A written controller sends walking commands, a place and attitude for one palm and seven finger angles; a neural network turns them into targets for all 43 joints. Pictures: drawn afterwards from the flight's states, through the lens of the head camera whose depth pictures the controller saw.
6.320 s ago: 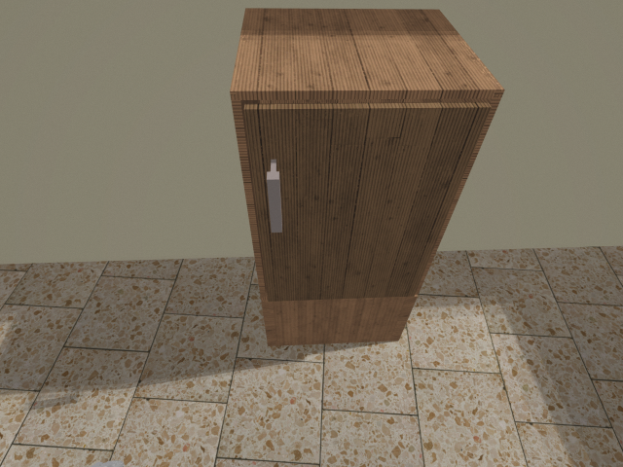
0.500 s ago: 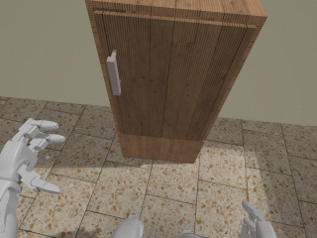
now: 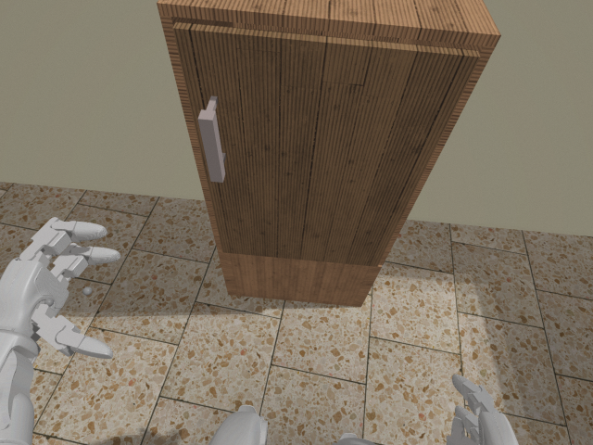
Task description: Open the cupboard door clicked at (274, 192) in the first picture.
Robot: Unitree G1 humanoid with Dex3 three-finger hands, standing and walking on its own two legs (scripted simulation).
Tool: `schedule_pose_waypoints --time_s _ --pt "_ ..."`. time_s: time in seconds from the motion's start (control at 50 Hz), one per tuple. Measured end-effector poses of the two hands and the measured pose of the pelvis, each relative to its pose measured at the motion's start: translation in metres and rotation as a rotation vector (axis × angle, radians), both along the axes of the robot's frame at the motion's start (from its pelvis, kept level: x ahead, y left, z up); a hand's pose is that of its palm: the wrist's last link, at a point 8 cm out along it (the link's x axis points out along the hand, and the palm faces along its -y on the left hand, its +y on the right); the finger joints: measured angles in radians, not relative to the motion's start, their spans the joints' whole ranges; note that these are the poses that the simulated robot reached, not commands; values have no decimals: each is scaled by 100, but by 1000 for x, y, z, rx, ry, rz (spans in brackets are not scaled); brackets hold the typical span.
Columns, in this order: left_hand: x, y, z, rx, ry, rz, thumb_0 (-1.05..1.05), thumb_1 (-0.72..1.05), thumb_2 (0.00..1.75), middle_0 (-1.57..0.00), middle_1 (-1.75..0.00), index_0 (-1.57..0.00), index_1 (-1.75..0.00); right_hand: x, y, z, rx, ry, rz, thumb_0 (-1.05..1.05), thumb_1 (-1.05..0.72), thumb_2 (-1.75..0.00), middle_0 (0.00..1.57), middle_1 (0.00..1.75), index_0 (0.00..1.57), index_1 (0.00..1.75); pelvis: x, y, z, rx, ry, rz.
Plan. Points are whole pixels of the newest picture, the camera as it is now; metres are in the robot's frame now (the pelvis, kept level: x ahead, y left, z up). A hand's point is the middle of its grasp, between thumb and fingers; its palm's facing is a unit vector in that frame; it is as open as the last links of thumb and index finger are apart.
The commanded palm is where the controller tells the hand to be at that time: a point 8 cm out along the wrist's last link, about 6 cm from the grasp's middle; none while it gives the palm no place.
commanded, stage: raise the hand with hooked fingers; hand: left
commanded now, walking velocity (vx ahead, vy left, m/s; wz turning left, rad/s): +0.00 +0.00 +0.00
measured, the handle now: (215, 140) +0.57 +0.17 +0.05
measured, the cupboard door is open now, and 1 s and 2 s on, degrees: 0 0 0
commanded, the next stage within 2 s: move the hooked fingers beside the handle in 0.02 s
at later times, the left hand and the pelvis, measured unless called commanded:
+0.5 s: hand (108, 251) +0.34 +0.27 +0.05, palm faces -0.02 -1.00 -0.02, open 14.0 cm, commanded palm +0.32 +0.32 +0.05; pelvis -0.01 +0.00 -0.01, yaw +0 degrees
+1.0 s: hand (139, 206) +0.42 +0.26 +0.05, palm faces -0.02 -1.00 -0.01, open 14.0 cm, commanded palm +0.40 +0.30 +0.05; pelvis +0.00 +0.01 -0.01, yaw -2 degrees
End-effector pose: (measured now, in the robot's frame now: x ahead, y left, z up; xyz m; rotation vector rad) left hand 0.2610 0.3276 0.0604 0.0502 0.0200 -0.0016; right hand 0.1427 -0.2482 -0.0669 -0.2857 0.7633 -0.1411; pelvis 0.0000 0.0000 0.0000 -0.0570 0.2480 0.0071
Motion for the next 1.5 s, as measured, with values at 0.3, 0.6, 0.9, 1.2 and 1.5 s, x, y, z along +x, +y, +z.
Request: schedule_pose_waypoints --time_s 0.3,0.6,0.9,1.2,1.5 --pt "12 2 -4 -23 -7 11 -1 -50 30 -30 -120 -30 -120 1 -2 -5 -14 12 15 1 -90 -90 20 30 21 30 -4 -3 -4 -2 5 8" --pt "76 -2 -5 -37 7 -15 -1 -50 30 -30 -120 -30 -120 -42 -16 -17 -33 149 -80 1 -90 -90 20 30 21 30 -3 -2 -7 -3 37 -14" --pt "122 -12 -14 -42 9 -20 -1 -50 30 -30 -120 -29 -120 -73 -15 -28 -43 292 -137 1 -90 -90 20 30 21 30 0 5 -11 -8 76 -19" --pt "165 -19 -13 -38 7 -6 -1 -50 30 -30 -120 -29 -120 -93 -14 -37 -40 391 -170 1 -90 -90 20 30 21 30 1 6 -16 -11 110 -27" --pt "209 -42 -12 -38 11 -9 -1 -50 30 -30 -120 -30 -120 -131 -19 -45 -41 525 -229 1 -90 -90 20 30 21 30 0 2 -22 -14 151 -35"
